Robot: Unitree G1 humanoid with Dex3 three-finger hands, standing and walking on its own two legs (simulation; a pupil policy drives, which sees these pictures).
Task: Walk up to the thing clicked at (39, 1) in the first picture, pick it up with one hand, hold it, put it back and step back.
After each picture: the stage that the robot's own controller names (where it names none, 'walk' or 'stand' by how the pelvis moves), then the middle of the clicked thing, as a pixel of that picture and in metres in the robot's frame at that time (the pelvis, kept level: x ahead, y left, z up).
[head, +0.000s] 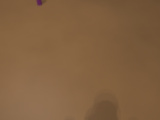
stand; out of the picture +2.13 +0.64 -0.66
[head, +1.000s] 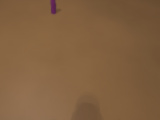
walk; (53, 5) +2.04 +0.34 -0.63
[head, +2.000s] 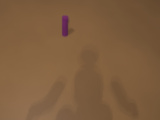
walk; (65, 26) +1.43 +0.15 -0.65
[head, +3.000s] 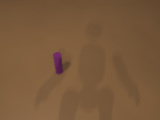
walk; (58, 63) +0.89 +0.20 -0.65
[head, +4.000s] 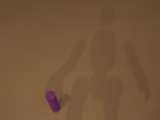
walk; (53, 102) +0.52 +0.25 -0.62
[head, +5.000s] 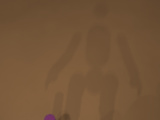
stand; out of the picture +0.35 +0.22 -0.63
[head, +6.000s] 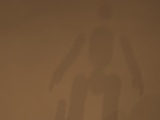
stand; out of the picture +0.32 +0.22 -0.64
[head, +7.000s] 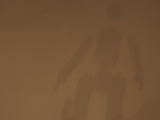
stand; out of the picture +0.33 +0.18 -0.66
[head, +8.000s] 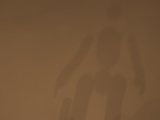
stand; out of the picture +0.34 +0.18 -0.66
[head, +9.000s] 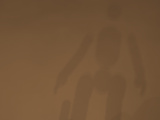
stand; out of the picture +0.32 +0.19 -0.66
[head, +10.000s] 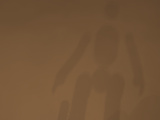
stand; out of the picture +0.31 +0.19 -0.66
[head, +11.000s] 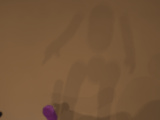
go down; (50, 114) +0.33 +0.19 -0.62
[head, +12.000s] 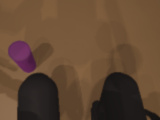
go down; (25, 59) +0.40 +0.23 -0.24
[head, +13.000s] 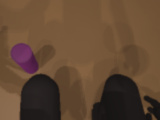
close in; (27, 61) +0.40 +0.22 -0.25
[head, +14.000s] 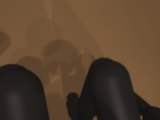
close in; out of the picture +0.38 +0.26 -0.15
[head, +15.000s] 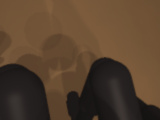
lift; out of the picture +0.37 +0.26 -0.16
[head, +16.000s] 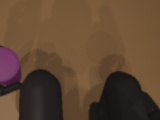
lift; (7, 71) +0.30 +0.25 -0.05
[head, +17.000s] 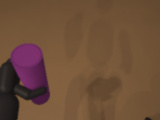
hold; (35, 79) +0.31 +0.16 +0.07
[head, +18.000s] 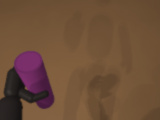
hold; (38, 84) +0.31 +0.16 +0.02
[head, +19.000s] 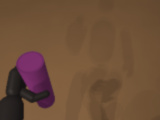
hold; (39, 84) +0.31 +0.16 +0.03
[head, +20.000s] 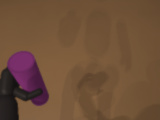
crouch; (32, 83) +0.32 +0.18 -0.01
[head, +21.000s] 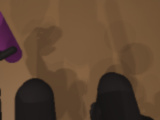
lower; (2, 41) +0.44 +0.23 -0.06
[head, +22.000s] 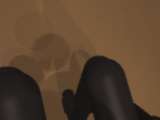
lower; out of the picture +0.40 +0.27 -0.16
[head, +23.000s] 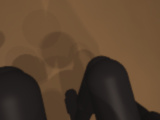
lower; out of the picture +0.38 +0.27 -0.16
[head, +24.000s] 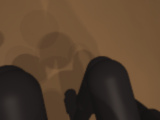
lower; out of the picture +0.37 +0.27 -0.16
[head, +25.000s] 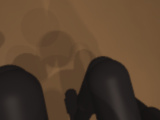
lower; out of the picture +0.37 +0.27 -0.16
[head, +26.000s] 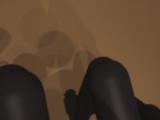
open; out of the picture +0.37 +0.26 -0.16
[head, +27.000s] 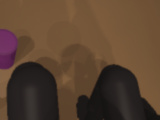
stand; (4, 53) +0.37 +0.24 -0.18
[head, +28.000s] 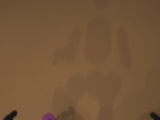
stand; out of the picture +0.31 +0.19 -0.56
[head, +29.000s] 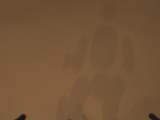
stand; out of the picture +0.32 +0.19 -0.60
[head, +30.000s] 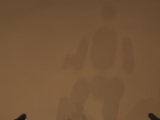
stand; out of the picture +0.32 +0.19 -0.60
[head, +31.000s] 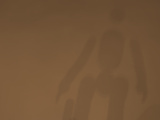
stand; out of the picture +0.34 +0.18 -0.66
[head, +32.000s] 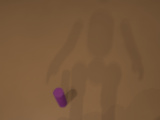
walk; (60, 98) +0.45 +0.19 -0.63
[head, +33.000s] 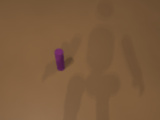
walk; (60, 60) +0.79 +0.17 -0.63
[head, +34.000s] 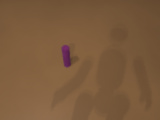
stand; (66, 56) +0.97 +0.19 -0.64
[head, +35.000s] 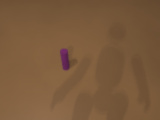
stand; (65, 60) +0.95 +0.18 -0.66
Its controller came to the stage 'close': yes
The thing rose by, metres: 0.67
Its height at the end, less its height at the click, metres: +0.00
